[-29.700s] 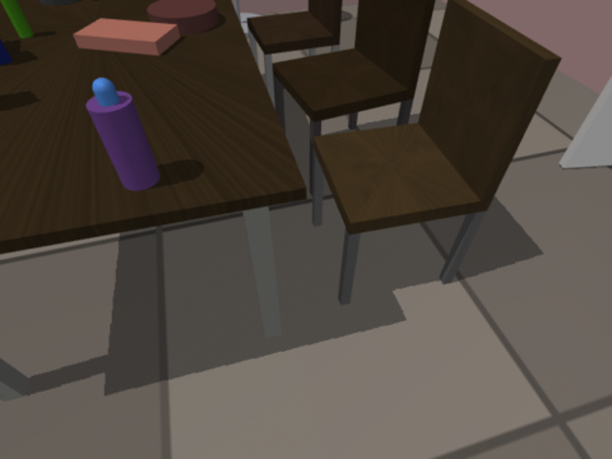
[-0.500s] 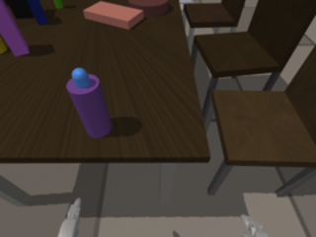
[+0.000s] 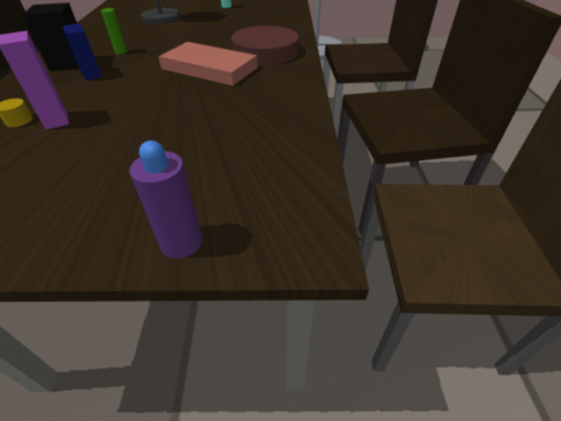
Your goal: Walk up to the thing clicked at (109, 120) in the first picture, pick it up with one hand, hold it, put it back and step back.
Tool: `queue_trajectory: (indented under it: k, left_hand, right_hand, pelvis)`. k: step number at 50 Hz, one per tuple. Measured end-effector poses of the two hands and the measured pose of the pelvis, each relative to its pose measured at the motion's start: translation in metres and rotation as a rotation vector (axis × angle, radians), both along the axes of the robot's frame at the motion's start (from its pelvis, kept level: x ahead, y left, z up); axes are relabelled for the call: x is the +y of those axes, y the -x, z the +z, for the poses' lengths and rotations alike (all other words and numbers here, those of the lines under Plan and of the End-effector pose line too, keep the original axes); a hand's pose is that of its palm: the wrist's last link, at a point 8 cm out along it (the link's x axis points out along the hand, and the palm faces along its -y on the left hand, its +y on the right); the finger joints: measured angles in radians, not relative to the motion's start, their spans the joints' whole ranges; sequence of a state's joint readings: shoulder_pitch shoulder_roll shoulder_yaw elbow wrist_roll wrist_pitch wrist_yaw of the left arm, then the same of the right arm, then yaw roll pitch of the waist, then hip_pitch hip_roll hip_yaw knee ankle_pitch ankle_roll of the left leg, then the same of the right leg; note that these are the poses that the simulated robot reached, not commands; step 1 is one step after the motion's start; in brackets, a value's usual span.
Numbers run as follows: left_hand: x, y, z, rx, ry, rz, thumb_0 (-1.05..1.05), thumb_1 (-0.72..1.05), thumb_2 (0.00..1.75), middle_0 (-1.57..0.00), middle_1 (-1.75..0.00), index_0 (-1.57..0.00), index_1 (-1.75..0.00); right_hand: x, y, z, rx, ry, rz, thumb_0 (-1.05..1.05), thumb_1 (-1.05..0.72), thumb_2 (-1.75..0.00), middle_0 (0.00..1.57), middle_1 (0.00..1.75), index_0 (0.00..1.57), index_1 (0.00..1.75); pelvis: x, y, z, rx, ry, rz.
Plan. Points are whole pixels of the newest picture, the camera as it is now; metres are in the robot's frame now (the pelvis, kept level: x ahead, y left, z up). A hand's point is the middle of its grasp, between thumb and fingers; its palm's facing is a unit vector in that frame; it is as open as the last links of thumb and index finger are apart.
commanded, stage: home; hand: left
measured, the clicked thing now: (167, 199) +0.45 +0.21 +0.10
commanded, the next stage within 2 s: stand in 1.54 s
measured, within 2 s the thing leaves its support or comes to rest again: neither
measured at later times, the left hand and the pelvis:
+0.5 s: hand out of the picture +0.02 +0.24 -0.14, palm faces -0.04 -0.93 -0.36, open 17.5 cm; pelvis -0.03 -0.02 +0.01, yaw +0 degrees
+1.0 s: hand out of the picture +0.06 +0.24 -0.14, palm faces -0.02 -0.93 -0.36, open 17.5 cm; pelvis -0.01 -0.01 +0.02, yaw +0 degrees
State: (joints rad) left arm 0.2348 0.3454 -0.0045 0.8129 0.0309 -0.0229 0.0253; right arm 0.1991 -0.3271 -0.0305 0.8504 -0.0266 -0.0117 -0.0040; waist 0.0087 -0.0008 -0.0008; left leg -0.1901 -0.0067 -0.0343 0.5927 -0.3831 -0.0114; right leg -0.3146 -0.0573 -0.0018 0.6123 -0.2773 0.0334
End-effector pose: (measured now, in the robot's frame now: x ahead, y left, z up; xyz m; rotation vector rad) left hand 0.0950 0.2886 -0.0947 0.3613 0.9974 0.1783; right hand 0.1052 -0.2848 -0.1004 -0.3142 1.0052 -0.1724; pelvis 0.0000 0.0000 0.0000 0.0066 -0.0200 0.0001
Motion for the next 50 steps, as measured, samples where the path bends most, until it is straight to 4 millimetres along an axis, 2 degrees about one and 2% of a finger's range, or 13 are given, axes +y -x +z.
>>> queue_trajectory:
  k: [6,13,20,28,37,50]
  left_hand:
    - [0.012,0.037,0.002,0.113,-0.036,0.037,0.0,-0.54,0.05,-0.05,-0.05,-0.05,-0.05]
    - [0.005,0.065,0.001,0.196,-0.032,0.057,0.0,-0.54,0.05,-0.05,-0.05,-0.05,-0.05]
    - [-0.005,0.075,-0.002,0.218,-0.01,0.062,0.0,-0.55,0.04,-0.06,-0.05,-0.05,-0.05]
    - [-0.004,0.076,-0.007,0.236,0.01,0.076,0.0,-0.55,0.04,-0.06,-0.05,-0.05,-0.05]
    - [-0.001,0.071,-0.007,0.261,0.006,0.087,0.0,-0.55,0.04,-0.06,-0.05,-0.05,-0.05]
    - [-0.001,0.039,-0.004,0.235,0.013,0.086,0.0,-0.54,0.05,-0.06,-0.05,-0.05,-0.05]
  right_hand:
    - [-0.017,0.034,-0.006,0.113,0.009,-0.02,0.01,-0.9,-0.9,0.2,0.3,0.2,0.3]
    - [-0.022,0.065,-0.013,0.206,-0.015,-0.03,0.01,-0.9,-0.9,0.2,0.3,0.2,0.3]
    - [-0.024,0.085,-0.014,0.248,-0.025,-0.036,0.01,-0.9,-0.9,0.21,0.3,0.2,0.3]
    - [-0.029,0.102,-0.009,0.285,-0.002,-0.048,0.01,-0.9,-0.9,0.21,0.3,0.2,0.3]
    - [-0.031,0.093,-0.009,0.291,0.007,-0.055,0.01,-0.9,-0.9,0.2,0.3,0.2,0.3]
    - [-0.024,0.049,-0.007,0.236,0.005,-0.034,0.0,-0.9,-0.9,0.21,0.3,0.2,0.3]
  pelvis:
    - [-0.005,0.01,0.006,-0.015,-0.005,0.005]
    - [-0.012,0.02,0.011,-0.03,-0.011,0.01]
    - [-0.017,0.028,0.014,-0.033,-0.006,0.009]
    - [-0.017,0.03,0.015,-0.025,-0.007,0.003]
    - [-0.015,0.022,0.015,-0.015,-0.003,0.002]
    - [-0.012,0.005,0.017,-0.012,0.002,0.004]
